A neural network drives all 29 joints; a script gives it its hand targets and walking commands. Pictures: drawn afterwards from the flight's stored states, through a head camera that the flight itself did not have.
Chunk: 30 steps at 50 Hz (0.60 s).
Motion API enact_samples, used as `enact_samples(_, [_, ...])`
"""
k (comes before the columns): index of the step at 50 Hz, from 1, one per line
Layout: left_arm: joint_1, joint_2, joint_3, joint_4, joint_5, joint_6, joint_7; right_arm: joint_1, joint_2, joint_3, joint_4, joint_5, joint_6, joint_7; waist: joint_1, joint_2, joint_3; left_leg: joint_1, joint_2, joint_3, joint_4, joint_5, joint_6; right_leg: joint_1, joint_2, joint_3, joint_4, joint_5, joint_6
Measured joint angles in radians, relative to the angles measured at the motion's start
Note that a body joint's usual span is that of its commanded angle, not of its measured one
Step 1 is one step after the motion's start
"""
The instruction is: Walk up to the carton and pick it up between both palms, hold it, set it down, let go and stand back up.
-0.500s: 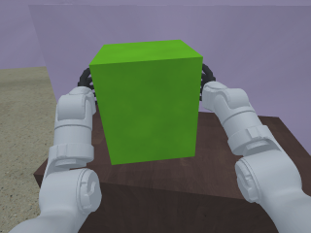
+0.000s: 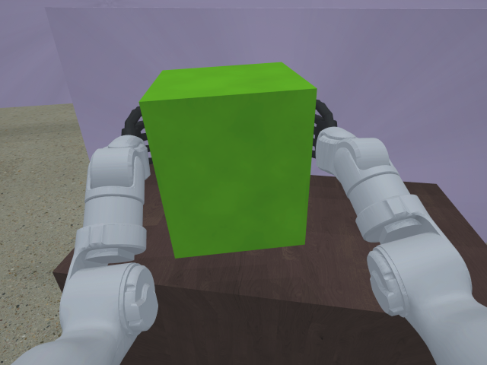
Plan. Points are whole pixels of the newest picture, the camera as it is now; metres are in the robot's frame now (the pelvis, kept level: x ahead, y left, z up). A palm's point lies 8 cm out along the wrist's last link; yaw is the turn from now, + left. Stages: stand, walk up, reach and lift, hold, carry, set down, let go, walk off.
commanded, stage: hold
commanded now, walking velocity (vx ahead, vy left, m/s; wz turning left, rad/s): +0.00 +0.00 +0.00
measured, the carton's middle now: (231, 154) +0.39 +0.01 +0.26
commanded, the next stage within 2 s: none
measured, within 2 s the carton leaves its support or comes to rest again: neither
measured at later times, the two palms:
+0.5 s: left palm (135, 149) +0.37 +0.16 +0.28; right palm (325, 141) +0.37 -0.14 +0.28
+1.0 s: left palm (134, 148) +0.37 +0.16 +0.28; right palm (326, 141) +0.36 -0.14 +0.29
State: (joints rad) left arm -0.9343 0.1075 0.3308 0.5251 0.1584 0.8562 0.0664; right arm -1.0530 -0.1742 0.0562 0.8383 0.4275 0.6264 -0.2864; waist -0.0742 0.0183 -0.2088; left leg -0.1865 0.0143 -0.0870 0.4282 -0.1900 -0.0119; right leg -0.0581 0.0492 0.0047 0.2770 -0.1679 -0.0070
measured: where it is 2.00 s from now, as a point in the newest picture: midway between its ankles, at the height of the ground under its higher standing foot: outside the picture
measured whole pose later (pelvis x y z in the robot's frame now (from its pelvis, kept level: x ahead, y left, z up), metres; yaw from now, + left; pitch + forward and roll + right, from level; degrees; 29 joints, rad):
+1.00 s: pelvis +0.00 +0.00 +0.00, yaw +0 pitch -3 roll -2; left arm -0.93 0.10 0.33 0.51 0.16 0.86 0.07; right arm -1.05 -0.18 0.06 0.82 0.43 0.64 -0.29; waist -0.07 0.02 -0.21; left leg -0.19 0.01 -0.09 0.43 -0.19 -0.01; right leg -0.06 0.05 0.01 0.28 -0.17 -0.01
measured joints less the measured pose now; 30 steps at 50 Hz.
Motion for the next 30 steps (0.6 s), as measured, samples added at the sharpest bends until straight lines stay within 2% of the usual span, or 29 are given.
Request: enact_samples(30, [0.017, -0.007, 0.001, -0.03, -0.001, 0.008, 0.003, 0.014, -0.003, 0.011, -0.024, 0.004, 0.007, -0.001, 0.0, 0.004, 0.004, 0.007, -0.001, -0.002, 0.0, -0.005, 0.0, 0.007, 0.001, 0.005, -0.002, -0.003, 0.0])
